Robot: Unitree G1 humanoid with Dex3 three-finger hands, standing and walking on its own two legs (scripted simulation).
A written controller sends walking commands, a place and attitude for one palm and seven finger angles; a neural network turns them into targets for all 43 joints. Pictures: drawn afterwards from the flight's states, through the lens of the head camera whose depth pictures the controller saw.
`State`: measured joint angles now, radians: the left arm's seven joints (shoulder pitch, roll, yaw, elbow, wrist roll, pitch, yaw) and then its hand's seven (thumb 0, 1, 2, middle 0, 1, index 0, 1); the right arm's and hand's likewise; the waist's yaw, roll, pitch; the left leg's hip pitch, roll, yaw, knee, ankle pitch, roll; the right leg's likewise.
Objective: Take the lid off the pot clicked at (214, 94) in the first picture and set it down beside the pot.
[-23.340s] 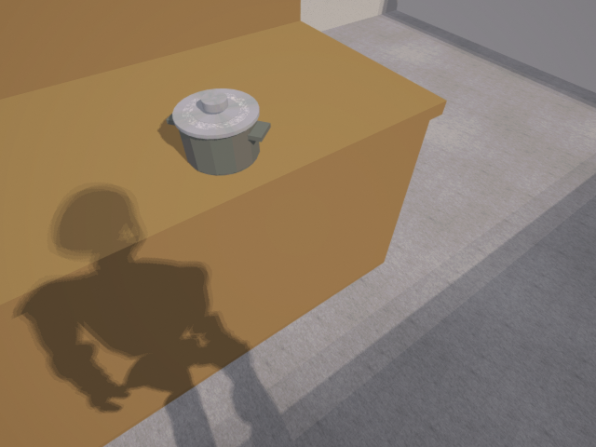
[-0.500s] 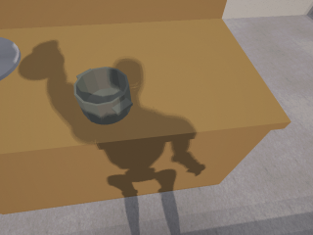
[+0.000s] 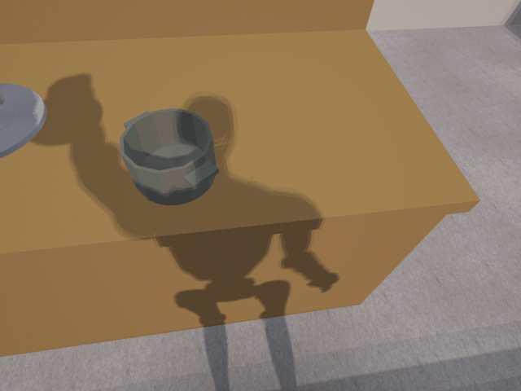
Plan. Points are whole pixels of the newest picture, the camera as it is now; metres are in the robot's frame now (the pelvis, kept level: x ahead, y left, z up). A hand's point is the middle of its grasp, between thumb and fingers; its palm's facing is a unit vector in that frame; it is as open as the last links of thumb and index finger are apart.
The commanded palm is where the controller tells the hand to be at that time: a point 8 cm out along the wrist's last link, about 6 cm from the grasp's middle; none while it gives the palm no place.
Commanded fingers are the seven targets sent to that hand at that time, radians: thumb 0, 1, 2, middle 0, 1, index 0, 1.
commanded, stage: lower the lid onto the table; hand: left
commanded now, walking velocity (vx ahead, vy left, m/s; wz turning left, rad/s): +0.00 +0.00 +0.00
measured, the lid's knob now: out of the picture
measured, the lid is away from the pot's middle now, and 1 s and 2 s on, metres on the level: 0.24 0.23 0.24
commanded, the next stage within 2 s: none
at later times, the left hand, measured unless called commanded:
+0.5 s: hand out of the picture +0.44 +0.37 +0.17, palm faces -0.39 -0.17 -0.90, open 7.7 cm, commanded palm +0.47 +0.37 +0.24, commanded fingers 0.00 0.59 1.01 -0.84 -1.04 -0.87 -1.05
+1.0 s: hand out of the picture +0.44 +0.37 +0.14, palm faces -0.42 -0.19 -0.89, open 7.7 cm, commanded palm +0.48 +0.38 +0.21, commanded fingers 0.00 0.59 1.01 -0.84 -1.04 -0.87 -1.05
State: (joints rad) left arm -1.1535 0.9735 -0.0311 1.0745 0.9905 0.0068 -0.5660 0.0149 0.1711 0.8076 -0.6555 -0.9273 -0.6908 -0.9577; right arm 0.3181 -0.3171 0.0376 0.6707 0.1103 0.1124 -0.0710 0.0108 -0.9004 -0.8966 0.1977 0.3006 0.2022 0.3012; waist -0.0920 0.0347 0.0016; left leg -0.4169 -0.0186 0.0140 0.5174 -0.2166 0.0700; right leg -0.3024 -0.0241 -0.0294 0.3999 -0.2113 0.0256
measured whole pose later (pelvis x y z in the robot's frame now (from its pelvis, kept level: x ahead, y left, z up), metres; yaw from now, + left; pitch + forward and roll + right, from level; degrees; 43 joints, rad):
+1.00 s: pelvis +0.01 +0.00 -0.01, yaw -1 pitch +10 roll -3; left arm -1.09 0.96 -0.01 1.18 0.99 -0.06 -0.50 0.02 0.18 0.81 -0.65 -0.93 -0.68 -0.96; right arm 0.32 -0.31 0.05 0.68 0.11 0.13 -0.08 0.01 -0.90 -0.90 0.20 0.30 0.20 0.30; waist -0.12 0.03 -0.03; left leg -0.54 0.00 0.02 0.64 -0.28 0.07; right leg -0.42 -0.01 -0.02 0.51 -0.26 0.04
